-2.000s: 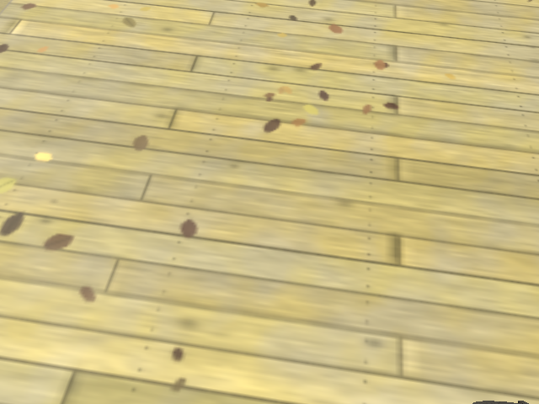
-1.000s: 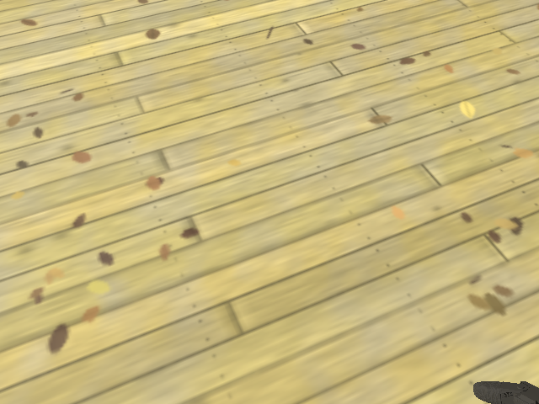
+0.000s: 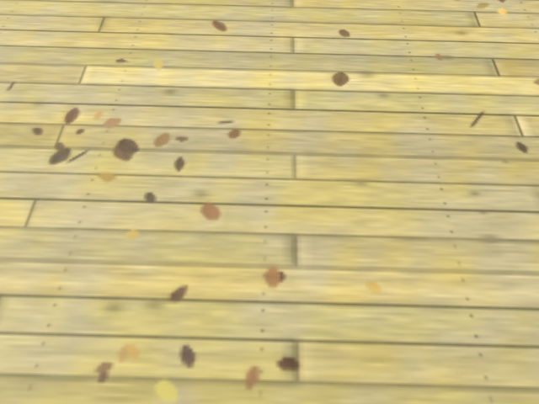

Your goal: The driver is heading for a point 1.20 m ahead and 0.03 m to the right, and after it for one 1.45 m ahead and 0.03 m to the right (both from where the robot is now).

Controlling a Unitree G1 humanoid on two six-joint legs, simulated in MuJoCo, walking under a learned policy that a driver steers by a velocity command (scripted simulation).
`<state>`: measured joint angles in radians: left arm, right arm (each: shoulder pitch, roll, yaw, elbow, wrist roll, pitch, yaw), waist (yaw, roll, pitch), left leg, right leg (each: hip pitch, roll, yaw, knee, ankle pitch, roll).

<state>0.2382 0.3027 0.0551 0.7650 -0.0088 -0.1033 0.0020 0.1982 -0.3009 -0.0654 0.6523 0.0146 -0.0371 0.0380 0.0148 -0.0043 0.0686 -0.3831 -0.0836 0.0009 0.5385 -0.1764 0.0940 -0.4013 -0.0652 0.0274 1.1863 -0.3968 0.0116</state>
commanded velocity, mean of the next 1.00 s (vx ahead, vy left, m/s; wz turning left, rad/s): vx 0.50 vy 0.00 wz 0.17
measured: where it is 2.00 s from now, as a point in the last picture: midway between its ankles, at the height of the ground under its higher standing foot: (256, 187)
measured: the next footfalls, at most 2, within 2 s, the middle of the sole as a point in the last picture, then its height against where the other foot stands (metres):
right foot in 0.38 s outside the picture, level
left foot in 0.90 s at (226, 312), level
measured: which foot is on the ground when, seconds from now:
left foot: down 0.00-0.40, up 0.42-0.88, down 0.90-1.00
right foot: up 0.00-0.36, down 0.38-0.92, up 0.94-1.00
